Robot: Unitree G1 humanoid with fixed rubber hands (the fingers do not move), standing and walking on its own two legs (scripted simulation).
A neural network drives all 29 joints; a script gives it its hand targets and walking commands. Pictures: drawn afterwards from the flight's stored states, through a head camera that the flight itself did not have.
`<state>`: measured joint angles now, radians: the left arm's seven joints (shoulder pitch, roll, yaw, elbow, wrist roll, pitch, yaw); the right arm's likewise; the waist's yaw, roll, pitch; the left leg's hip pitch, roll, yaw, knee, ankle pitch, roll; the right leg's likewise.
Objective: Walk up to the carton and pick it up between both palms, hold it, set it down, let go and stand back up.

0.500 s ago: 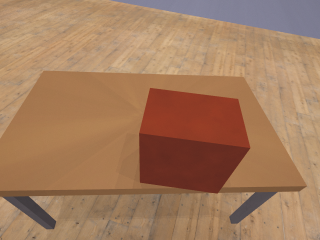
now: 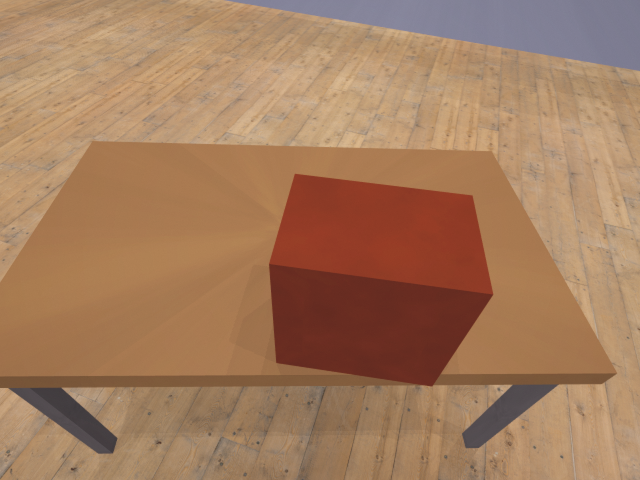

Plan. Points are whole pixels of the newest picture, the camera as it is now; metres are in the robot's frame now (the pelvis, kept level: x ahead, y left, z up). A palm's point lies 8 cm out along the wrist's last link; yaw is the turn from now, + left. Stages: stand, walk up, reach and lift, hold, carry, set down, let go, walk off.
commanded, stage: walk up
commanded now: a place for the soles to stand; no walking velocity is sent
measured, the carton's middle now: (366, 285) +0.43 -0.08 -0.04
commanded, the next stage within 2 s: reach and lift in 0.16 s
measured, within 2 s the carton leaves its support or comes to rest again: neither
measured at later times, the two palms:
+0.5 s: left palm (152, 462) +0.20 +0.21 -0.10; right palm out of the picture +0.12 -0.26 -0.13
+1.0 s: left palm out of the picture +0.12 +0.23 -0.10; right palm out of the picture +0.09 -0.21 -0.09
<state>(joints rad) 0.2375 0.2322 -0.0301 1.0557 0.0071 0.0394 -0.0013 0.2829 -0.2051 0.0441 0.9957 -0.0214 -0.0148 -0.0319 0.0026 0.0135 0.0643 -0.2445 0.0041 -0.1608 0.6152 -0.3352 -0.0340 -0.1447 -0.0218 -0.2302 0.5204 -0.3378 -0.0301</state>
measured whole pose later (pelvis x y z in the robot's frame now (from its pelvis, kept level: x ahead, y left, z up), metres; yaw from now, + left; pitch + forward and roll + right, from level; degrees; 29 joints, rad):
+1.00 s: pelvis -0.08 +0.00 -0.02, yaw -8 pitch -3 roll +0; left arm 0.09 0.28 0.07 0.41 -0.08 0.42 0.02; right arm 0.06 -0.09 0.00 0.65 0.03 0.01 -0.01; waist 0.03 -0.08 0.10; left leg -0.40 0.05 -0.02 0.76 -0.31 -0.05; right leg -0.40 -0.01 -0.10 0.79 -0.33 -0.06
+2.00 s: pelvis -0.02 +0.01 -0.01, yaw -8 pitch +3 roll +0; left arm 0.06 0.26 -0.09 0.74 -0.25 -0.41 0.06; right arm 0.01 -0.26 0.02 0.91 0.28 -0.52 0.11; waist 0.00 0.01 0.00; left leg -0.36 0.04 0.01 0.64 -0.33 -0.03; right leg -0.35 -0.01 -0.07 0.64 -0.34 -0.01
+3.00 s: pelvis -0.03 +0.01 +0.00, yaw -10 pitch +11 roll +0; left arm -0.48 0.33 -0.10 0.84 -0.37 -0.11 0.05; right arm -0.46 -0.44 0.12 0.86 0.48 -0.15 0.07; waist 0.01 0.00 -0.12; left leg -0.48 0.06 0.04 0.51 -0.22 -0.03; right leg -0.48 0.01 -0.04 0.50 -0.21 -0.02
